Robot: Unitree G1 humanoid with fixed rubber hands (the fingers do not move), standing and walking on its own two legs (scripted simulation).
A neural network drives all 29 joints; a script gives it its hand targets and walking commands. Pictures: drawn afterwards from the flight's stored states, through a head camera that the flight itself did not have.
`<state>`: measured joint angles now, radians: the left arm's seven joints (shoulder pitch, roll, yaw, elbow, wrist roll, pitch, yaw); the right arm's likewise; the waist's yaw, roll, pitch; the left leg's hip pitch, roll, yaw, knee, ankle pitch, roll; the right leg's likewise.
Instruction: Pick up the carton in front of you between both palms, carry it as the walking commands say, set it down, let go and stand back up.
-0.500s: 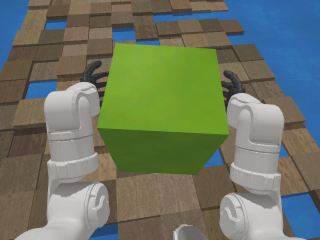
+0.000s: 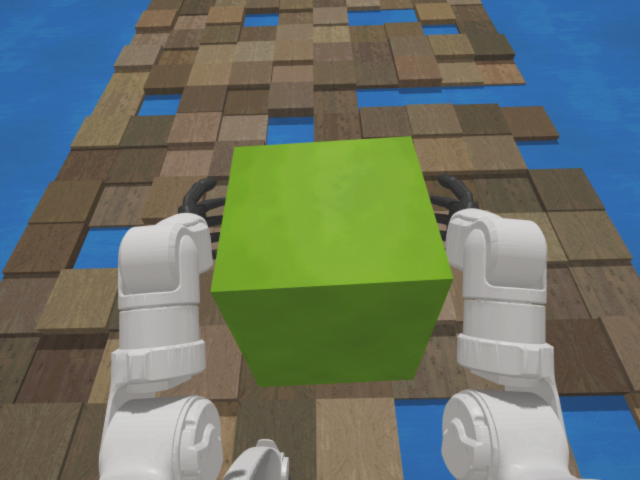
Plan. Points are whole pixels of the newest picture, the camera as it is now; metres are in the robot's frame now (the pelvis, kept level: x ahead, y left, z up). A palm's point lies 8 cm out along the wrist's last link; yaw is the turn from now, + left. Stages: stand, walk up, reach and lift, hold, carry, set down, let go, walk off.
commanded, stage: carry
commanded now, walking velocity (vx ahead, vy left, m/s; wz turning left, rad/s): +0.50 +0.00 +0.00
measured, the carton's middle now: (329, 270) +0.37 +0.02 +0.04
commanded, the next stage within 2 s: none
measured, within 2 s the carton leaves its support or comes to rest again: neither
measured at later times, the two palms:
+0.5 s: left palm (277, 106) +0.65 +0.12 +0.08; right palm (469, 121) +0.62 -0.18 +0.09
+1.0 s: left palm (286, 40) +0.92 +0.14 +0.06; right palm (432, 45) +0.91 -0.15 +0.05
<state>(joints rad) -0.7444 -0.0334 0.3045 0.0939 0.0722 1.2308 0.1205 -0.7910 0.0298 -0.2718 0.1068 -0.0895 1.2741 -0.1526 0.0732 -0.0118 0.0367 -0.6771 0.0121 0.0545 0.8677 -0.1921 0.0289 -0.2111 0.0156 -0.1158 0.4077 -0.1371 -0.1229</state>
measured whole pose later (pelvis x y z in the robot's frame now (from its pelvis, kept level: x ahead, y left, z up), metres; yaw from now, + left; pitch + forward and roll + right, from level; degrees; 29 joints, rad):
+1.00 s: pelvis +0.66 +0.00 -0.04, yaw -1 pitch +3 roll +0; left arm -0.16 -0.13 0.10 -0.26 0.11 1.19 0.08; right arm -0.13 0.12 -0.11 -0.29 -0.12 1.20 -0.09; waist 0.03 0.00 -0.16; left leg -0.58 0.09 0.17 0.57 -0.10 0.01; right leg 0.03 -0.04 -0.18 0.30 -0.38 0.01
